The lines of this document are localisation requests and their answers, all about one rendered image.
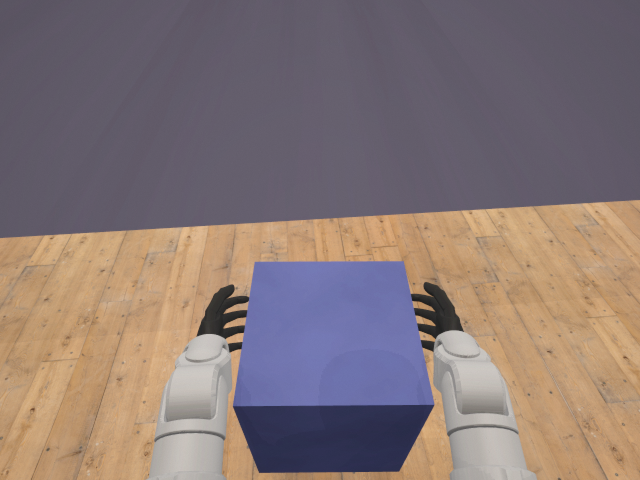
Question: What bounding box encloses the right robot hand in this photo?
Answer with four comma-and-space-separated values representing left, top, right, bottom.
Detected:
411, 282, 464, 352

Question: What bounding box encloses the robot left forearm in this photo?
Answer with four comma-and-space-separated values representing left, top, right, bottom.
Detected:
146, 334, 232, 480

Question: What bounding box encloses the carton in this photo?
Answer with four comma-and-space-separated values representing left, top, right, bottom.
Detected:
233, 261, 435, 473

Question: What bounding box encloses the robot right forearm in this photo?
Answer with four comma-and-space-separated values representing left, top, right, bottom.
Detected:
433, 330, 537, 480

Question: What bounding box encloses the left robot hand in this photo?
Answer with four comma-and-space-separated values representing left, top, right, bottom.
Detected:
196, 284, 249, 352

